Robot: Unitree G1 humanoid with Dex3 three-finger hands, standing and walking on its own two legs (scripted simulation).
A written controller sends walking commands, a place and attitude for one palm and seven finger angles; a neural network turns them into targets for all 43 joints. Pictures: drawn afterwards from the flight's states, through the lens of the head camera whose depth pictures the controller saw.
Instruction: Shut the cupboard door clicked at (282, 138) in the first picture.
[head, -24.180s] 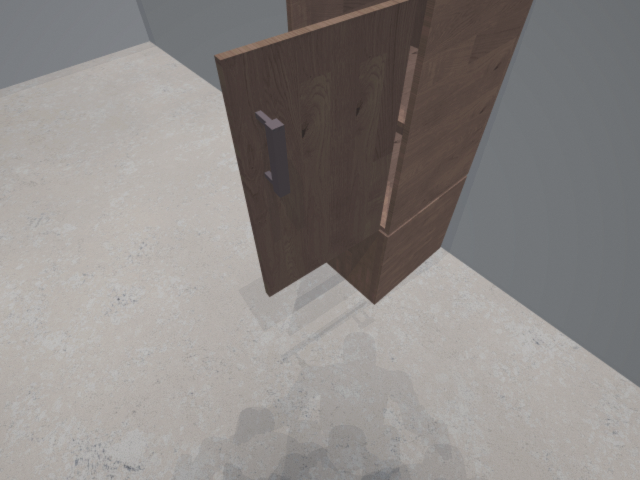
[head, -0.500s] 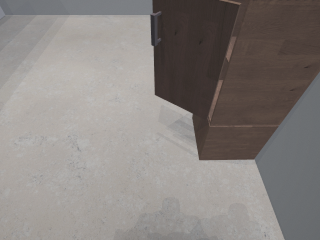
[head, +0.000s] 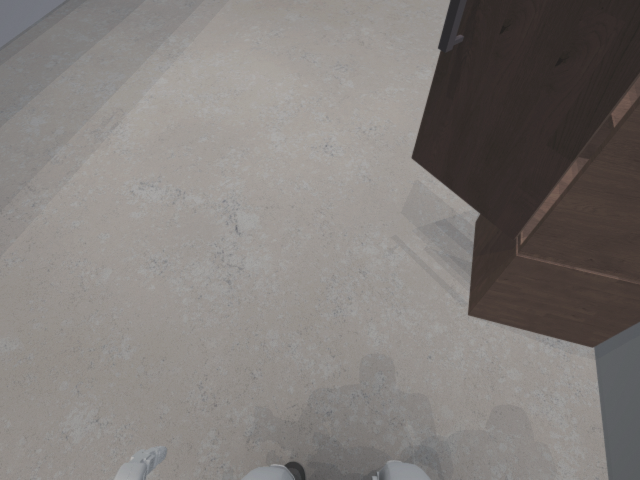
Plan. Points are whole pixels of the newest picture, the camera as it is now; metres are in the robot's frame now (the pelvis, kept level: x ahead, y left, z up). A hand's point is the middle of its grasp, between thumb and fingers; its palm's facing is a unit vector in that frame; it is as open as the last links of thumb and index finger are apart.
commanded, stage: walk to a spot facing it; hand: left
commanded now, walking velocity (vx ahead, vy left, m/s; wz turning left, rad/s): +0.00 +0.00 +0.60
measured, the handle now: (461, 12) +0.91 -0.25 +0.09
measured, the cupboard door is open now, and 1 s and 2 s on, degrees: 53 53 53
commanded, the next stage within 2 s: turn to face it in 1.34 s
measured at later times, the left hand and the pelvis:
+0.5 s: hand out of the picture +0.00 +0.22 -0.18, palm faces +0.34 -0.90 -0.27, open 7.4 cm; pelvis +0.01 -0.01 -0.02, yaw +20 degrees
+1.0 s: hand out of the picture +0.01 +0.15 -0.16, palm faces +0.68 -0.70 -0.21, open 7.4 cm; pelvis +0.14 +0.02 +0.00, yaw +42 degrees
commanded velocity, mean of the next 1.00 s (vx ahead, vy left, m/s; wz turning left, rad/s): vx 0.21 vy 0.00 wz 0.60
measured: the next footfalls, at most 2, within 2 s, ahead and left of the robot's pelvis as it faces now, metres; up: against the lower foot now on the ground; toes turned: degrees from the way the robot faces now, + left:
right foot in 0.10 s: +0.04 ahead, -0.16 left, +0.00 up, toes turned +5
left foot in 0.38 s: +0.02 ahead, +0.12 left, +0.00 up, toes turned +21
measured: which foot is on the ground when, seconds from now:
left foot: down 0.00-0.08, up 0.10-0.36, down 0.38-0.68, up 0.70-1.00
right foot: up 0.00-0.08, down 0.10-0.38, up 0.40-0.66, down 0.68-1.00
